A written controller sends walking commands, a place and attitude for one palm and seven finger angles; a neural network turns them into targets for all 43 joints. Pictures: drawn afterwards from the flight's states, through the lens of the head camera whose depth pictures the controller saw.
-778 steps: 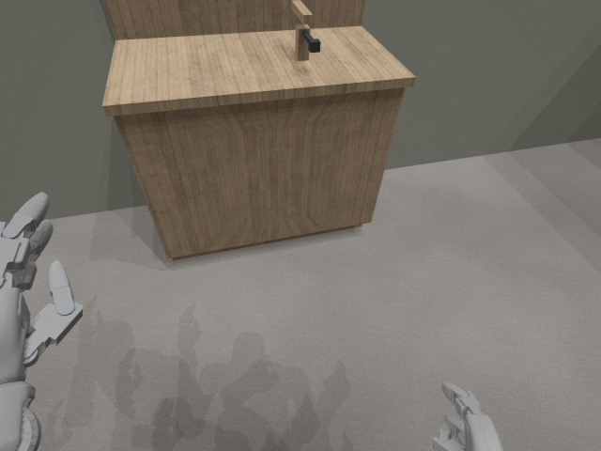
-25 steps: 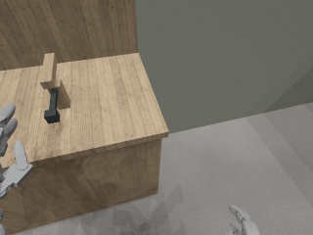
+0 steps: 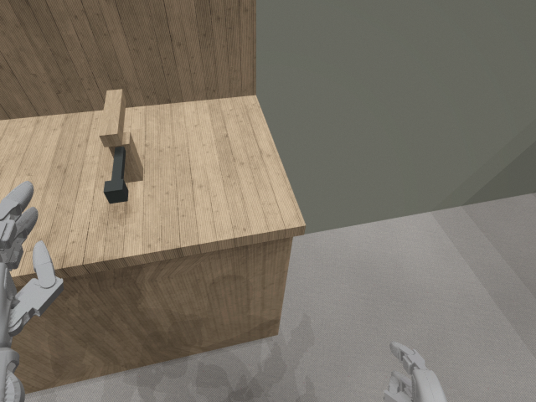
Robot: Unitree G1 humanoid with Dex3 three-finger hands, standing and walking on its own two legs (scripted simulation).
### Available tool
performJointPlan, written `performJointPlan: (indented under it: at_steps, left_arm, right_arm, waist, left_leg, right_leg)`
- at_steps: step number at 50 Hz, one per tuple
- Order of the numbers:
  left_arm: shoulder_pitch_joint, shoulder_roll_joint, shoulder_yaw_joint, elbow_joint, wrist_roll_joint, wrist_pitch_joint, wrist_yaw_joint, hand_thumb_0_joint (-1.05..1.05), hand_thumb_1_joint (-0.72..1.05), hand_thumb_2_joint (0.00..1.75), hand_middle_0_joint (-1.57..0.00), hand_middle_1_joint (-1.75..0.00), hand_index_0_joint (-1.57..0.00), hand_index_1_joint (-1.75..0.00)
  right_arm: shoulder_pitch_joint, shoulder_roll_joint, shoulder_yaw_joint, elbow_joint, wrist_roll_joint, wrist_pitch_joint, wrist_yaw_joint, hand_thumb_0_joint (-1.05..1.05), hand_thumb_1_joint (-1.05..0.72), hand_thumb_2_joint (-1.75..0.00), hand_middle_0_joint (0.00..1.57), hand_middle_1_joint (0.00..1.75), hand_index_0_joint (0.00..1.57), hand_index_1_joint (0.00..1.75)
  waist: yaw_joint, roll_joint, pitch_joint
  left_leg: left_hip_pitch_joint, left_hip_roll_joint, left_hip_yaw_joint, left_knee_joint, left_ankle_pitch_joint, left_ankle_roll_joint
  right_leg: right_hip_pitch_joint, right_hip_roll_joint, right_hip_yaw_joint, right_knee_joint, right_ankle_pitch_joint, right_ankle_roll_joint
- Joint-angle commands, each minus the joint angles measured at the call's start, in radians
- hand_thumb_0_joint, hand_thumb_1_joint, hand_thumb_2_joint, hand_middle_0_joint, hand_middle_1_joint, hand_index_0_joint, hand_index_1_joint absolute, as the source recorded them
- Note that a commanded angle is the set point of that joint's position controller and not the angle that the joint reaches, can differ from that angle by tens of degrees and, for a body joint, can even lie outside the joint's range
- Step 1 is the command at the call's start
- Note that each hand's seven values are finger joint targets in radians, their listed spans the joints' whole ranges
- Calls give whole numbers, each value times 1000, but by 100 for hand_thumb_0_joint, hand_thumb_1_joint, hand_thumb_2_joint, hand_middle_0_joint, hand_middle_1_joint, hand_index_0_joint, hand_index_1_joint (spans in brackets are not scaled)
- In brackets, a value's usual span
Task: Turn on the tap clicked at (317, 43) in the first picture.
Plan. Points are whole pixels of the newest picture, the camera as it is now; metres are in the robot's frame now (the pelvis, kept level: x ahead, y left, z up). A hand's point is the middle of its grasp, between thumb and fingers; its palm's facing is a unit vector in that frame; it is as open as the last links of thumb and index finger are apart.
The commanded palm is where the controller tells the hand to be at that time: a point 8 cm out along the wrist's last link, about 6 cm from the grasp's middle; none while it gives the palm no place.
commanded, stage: come to a stop and stand still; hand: left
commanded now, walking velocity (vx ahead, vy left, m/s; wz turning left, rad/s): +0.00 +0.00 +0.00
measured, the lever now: (116, 191) +0.40 +0.28 +0.08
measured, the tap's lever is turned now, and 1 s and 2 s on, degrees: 0 0 0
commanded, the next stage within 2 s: look again from close up in 0.50 s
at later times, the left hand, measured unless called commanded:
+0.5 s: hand (25, 280) +0.20 +0.27 +0.17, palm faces +0.41 -0.81 -0.42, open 7.4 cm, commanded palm +0.14 +0.28 +0.18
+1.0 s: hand (14, 245) +0.23 +0.28 +0.19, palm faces +0.39 -0.80 -0.45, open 7.5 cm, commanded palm +0.14 +0.30 +0.18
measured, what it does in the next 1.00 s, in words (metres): stands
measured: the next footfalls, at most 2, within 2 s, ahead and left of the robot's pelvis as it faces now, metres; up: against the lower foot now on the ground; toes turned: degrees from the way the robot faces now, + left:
none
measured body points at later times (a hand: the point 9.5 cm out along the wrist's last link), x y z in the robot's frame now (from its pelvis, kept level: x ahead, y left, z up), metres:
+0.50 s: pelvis -0.03 +0.00 +0.00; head -0.01 +0.01 +0.45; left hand +0.17 +0.31 +0.19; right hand +0.12 -0.23 -0.08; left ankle -0.05 +0.10 -0.74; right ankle +0.03 -0.10 -0.74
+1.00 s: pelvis -0.02 +0.02 +0.00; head +0.00 +0.04 +0.45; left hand +0.20 +0.33 +0.21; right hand +0.15 -0.20 -0.07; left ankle -0.05 +0.10 -0.74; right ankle +0.03 -0.10 -0.74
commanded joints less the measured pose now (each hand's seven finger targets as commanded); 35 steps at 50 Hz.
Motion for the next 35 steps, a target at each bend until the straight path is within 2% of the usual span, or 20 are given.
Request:
performJointPlan:
  at_steps: [1,2,3,4,6,7,9,11,12,13,15,16,17,18,20,25,28,31,32,35]
  left_arm:
    - [-1096,954,670,-392,193,-174,21,0,90,90,-20,-30,-20,-30]
    - [-914,597,424,-61,76,-122,-5,0,90,90,-20,-30,-20,-30]
    - [-660,439,293,-75,45,-122,-24,0,90,90,-20,-30,-20,-30]
    - [-650,375,231,-48,56,-140,-36,0,90,90,-20,-30,-20,-30]
    - [-327,180,82,-75,25,-147,-51,0,90,90,-20,-30,-20,-30]
    - [-211,83,9,-82,16,-140,-62,0,90,90,-20,-30,-20,-30]
    - [-80,112,16,-245,24,-142,-61,0,90,90,-20,-30,-20,-30]
    - [-28,187,96,-268,26,-142,-46,0,90,90,-20,-30,-20,-30]
    - [5,273,200,-223,27,-138,-23,0,90,90,-20,-30,-20,-30]
    - [-1,271,224,-216,20,-140,-21,0,90,90,-20,-30,-20,-30]
    - [-41,300,288,-177,0,-145,-21,0,90,90,-20,-30,-20,-30]
    - [-66,284,273,-187,-8,-150,-23,0,90,90,-20,-30,-20,-30]
    - [-114,322,295,-226,-8,-154,-17,0,90,90,-20,-30,-20,-30]
    - [-116,282,263,-189,-12,-153,-20,0,90,90,-20,-30,-20,-30]
    - [-163,272,232,-192,-3,-154,-27,0,90,90,-20,-30,-20,-30]
    - [-256,145,59,-142,25,-144,-43,0,90,90,-20,-30,-20,-30]
    - [-283,111,7,-98,40,-129,-39,0,90,90,-20,-30,-20,-30]
    - [-294,151,42,-77,52,-129,-30,0,90,90,-20,-30,-20,-30]
    - [-306,196,86,-98,53,-132,-26,0,90,90,-20,-30,-20,-30]
    - [-274,205,114,-121,49,-141,-25,0,90,90,-20,-30,-20,-30]
  right_arm:
    - [106,-138,-68,-64,-50,-155,-16,0,-90,-90,20,30,20,30]
    - [-19,-75,-68,-26,6,-144,8,0,-90,-90,20,30,20,30]
    - [-21,-103,-70,-58,-8,-150,23,0,-90,-90,20,30,20,30]
    - [-21,-137,-69,-97,-21,-174,22,0,-90,-90,20,30,20,30]
    - [-46,-134,-76,-105,2,-174,50,0,-90,-90,20,30,20,30]
    - [-56,-124,-78,-112,9,-173,72,0,-90,-90,20,30,20,30]
    - [-70,-130,-74,-140,10,-157,96,0,-90,-90,20,30,20,30]
    - [-94,-139,-69,-153,9,-146,86,0,-90,-90,20,30,20,30]
    - [-104,-146,-73,-143,9,-133,73,0,-90,-90,20,30,20,30]
    - [-110,-135,-65,-158,7,-124,59,0,-90,-90,20,30,20,30]
    - [-125,-129,-60,-174,8,-110,24,0,-90,-90,20,30,20,30]
    - [-120,-133,-57,-182,10,-106,13,0,-90,-90,20,30,20,30]
    - [-122,-139,-55,-182,9,-102,2,0,-90,-90,20,30,20,30]
    - [-115,-137,-54,-180,9,-105,-5,0,-90,-90,20,30,20,30]
    - [-101,-141,-48,-177,4,-121,-8,0,-90,-90,20,30,20,30]
    - [-70,-145,-44,-149,-6,-167,-2,0,-90,-90,20,30,20,30]
    - [-64,-148,-43,-137,-10,-172,-3,0,-90,-90,20,30,20,30]
    - [-75,-151,-41,-138,-12,-169,-3,0,-90,-90,20,30,20,30]
    - [-83,-153,-40,-137,-15,-164,-6,0,-90,-90,20,30,20,30]
    - [-95,-139,-34,-157,-18,-156,-4,0,-90,-90,20,30,20,30]
  waist:
    - [56,-112,-8]
    - [17,-25,-116]
    - [10,-82,-195]
    - [11,-33,-241]
    - [30,135,-290]
    - [27,154,-303]
    - [33,157,-297]
    - [29,31,-241]
    - [29,-5,-226]
    - [24,-89,-209]
    - [15,-143,-151]
    - [8,-93,-130]
    - [6,-23,-118]
    - [8,36,-100]
    - [16,111,-98]
    - [21,16,-94]
    - [17,-24,-63]
    - [20,-42,-54]
    - [22,-15,-58]
    - [24,13,-83]
  left_leg:
    - [-277,100,19,75,397,35]
    - [-92,53,18,91,383,-13]
    - [-30,-1,16,29,356,-41]
    - [-40,-1,34,-39,321,-35]
    - [18,36,33,-76,415,0]
    - [57,66,12,-59,526,12]
    - [19,94,13,-52,564,20]
    - [-78,85,8,-87,413,5]
    - [-87,78,6,-103,350,-2]
    - [-118,70,-2,-112,292,-5]
    - [-131,54,-10,-143,194,-3]
    - [-128,53,-15,-166,166,0]
    - [-114,62,-21,-184,167,5]
    - [-126,72,-19,-198,136,12]
    - [-135,74,-7,-200,101,22]
    - [-79,47,19,-177,47,23]
    - [-58,34,18,-177,44,20]
    - [-83,30,9,-192,49,17]
    - [-86,30,6,-204,52,14]
    - [-115,30,7,-213,84,15]
  right_leg:
    - [127,-53,158,-38,321,50]
    - [104,-179,201,-67,470,-106]
    - [193,-175,255,-23,691,-111]
    - [229,-179,264,12,698,-66]
    - [254,-144,197,31,575,12]
    - [216,-117,158,57,536,28]
    - [222,-107,121,47,452,27]
    - [231,-99,119,4,339,5]
    - [224,-99,120,-13,310,-2]
    - [223,-99,116,-24,273,-5]
    - [172,-97,139,-58,181,-5]
    - [151,-92,146,-58,136,-4]
    - [134,-84,146,-44,125,-1]
    - [125,-83,140,-41,97,2]
    - [132,-78,144,-42,84,3]
    - [85,-76,178,-126,-14,10]
    - [37,-77,199,-175,-75,9]
    - [46,-78,197,-187,-94,7]
    - [55,-74,192,-181,-89,5]
    - [124,-68,170,-153,-9,4]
